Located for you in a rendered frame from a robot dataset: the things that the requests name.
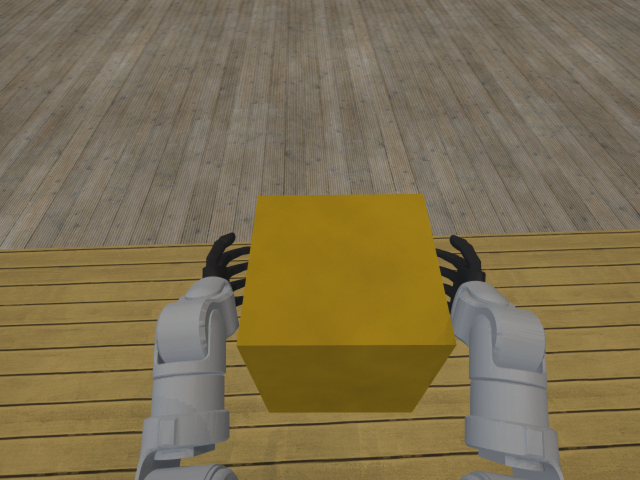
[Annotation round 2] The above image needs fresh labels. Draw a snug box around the left robot hand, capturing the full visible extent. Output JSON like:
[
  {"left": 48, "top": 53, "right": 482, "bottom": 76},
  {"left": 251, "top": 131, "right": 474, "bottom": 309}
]
[{"left": 202, "top": 232, "right": 251, "bottom": 307}]

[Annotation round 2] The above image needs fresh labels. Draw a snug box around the right robot hand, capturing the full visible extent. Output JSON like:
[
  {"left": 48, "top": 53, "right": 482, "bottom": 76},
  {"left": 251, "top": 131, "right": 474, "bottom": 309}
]
[{"left": 435, "top": 235, "right": 486, "bottom": 315}]

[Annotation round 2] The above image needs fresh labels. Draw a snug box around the carton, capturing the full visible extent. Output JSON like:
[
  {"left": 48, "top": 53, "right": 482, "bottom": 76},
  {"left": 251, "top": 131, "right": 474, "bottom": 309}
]
[{"left": 236, "top": 194, "right": 456, "bottom": 413}]

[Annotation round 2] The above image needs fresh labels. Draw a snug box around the right robot forearm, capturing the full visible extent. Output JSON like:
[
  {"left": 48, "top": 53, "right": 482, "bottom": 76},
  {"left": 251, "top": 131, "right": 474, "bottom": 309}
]
[{"left": 450, "top": 281, "right": 564, "bottom": 480}]

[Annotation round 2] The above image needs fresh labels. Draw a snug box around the left robot forearm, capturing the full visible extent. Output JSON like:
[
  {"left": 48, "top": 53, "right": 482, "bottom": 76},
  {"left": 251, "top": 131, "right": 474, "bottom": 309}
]
[{"left": 135, "top": 276, "right": 239, "bottom": 480}]

